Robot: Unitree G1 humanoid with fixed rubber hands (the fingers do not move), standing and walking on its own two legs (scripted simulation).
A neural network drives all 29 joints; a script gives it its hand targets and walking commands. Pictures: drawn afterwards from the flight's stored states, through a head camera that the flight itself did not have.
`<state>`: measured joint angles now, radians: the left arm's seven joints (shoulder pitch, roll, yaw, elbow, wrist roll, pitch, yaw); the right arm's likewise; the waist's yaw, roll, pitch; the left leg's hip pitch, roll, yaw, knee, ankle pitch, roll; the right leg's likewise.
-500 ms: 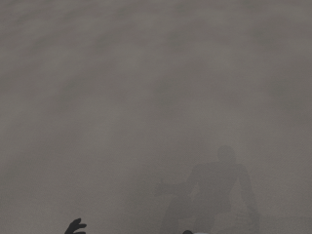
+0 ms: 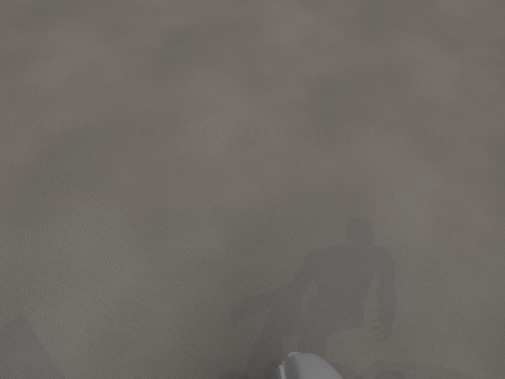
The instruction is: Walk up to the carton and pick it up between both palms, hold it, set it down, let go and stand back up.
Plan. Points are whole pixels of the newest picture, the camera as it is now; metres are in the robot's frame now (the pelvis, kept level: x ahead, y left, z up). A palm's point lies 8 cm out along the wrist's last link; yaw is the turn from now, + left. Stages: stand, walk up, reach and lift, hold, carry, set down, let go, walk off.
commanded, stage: walk up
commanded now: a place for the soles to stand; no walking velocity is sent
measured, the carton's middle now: out of the picture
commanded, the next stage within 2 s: none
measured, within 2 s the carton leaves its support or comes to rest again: neither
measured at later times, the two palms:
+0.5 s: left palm out of the picture -0.06 +0.31 -0.12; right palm out of the picture +0.09 -0.21 -0.14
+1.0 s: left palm out of the picture -0.20 +0.39 -0.12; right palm out of the picture +0.11 -0.06 -0.14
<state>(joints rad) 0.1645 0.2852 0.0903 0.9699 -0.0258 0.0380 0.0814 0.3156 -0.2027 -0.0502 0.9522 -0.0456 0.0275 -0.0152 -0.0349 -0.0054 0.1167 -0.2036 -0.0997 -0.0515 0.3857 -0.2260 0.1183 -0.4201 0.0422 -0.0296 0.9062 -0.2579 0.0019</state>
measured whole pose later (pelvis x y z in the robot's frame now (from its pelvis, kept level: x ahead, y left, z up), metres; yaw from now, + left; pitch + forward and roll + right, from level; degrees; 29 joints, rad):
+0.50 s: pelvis -0.06 +0.04 -0.01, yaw +20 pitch -3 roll +0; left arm 0.18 0.21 0.06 0.88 0.05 0.01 0.06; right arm 0.23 -0.33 -0.08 0.87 -0.04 0.11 0.08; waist -0.03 0.06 0.13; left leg -0.49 0.12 -0.11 1.02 -0.27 -0.08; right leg -0.20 -0.11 -0.24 0.55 -0.28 -0.02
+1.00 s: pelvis -0.10 +0.12 -0.02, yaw +41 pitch -1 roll +1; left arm 0.23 0.26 0.07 0.79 -0.01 -0.02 0.04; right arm 0.25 -0.30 -0.06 0.83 -0.03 0.08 0.06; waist -0.06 0.01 0.11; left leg -0.32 -0.14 -0.14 0.53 -0.18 0.04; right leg -0.33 0.04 -0.05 0.58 -0.24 -0.01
